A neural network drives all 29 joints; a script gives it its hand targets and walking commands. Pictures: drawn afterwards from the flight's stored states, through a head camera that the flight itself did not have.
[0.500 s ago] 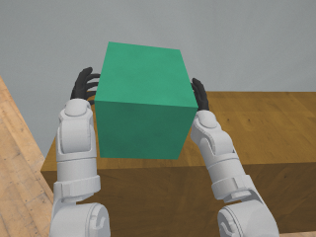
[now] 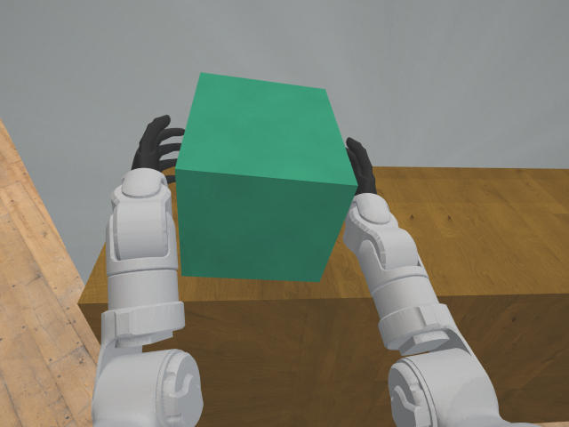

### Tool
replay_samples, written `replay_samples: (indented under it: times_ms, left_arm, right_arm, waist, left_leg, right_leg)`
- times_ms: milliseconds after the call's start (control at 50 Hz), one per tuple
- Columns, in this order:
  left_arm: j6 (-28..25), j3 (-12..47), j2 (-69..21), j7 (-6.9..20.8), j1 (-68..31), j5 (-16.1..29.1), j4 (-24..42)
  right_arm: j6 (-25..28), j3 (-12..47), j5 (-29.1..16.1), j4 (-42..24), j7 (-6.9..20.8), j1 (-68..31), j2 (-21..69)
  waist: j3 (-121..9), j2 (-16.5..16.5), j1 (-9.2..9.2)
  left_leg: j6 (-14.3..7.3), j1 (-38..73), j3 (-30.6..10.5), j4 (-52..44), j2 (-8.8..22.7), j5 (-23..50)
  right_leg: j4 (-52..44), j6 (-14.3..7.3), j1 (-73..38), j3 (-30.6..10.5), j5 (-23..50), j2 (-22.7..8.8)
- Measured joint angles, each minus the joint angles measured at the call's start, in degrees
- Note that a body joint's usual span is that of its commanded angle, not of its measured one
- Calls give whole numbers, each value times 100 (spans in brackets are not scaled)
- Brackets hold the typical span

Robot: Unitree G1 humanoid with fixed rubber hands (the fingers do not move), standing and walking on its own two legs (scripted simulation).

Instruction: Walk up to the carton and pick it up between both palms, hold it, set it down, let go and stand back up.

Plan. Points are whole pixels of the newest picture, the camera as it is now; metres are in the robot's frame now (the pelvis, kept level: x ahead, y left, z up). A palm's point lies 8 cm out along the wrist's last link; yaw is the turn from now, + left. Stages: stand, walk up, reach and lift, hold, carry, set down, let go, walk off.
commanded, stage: hold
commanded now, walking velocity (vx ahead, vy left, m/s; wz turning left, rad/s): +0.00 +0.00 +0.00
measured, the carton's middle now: (258, 175) +0.41 +0.00 +0.20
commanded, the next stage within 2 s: none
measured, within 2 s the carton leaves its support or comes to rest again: neither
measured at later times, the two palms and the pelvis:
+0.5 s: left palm (160, 173) +0.38 +0.13 +0.22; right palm (364, 198) +0.37 -0.14 +0.18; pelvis +0.01 +0.00 +0.00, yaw -1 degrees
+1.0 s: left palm (150, 180) +0.37 +0.14 +0.22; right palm (357, 197) +0.37 -0.13 +0.19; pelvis +0.01 +0.00 +0.00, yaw +0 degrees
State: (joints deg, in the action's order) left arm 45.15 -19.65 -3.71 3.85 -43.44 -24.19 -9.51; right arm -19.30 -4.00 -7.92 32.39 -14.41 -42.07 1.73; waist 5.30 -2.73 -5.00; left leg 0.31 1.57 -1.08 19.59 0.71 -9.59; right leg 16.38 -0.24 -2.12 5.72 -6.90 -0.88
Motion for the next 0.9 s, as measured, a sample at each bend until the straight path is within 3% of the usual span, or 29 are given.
replay_samples:
  times_ms: [300,480,640,900]
  left_arm:
    - [-37,188,108,-42,157,215,167]
    - [76,324,12,-127,285,170,434]
    - [154,272,-81,-94,447,153,717]
    - [137,130,-2,39,294,90,534]
  right_arm:
    - [40,53,-89,-268,-87,165,28]
    - [38,216,-269,-439,-75,318,-111]
    - [-104,400,-354,-693,-136,417,-182]
    - [-169,239,-186,-557,-147,247,-32]
  waist:
    - [50,-75,-79]
    - [0,66,-74]
    - [14,98,-126]
    - [130,-19,-66]
  left_leg:
    - [6,-101,-37,65,11,-49]
    - [3,-41,68,91,38,-139]
    - [5,50,36,111,54,-184]
    - [18,87,-19,32,26,-90]
  right_leg:
    - [-63,11,30,36,8,15]
    - [-69,27,-3,-70,-25,40]
    - [-57,26,-109,-39,-77,56]
    - [-10,0,-111,15,-72,28]
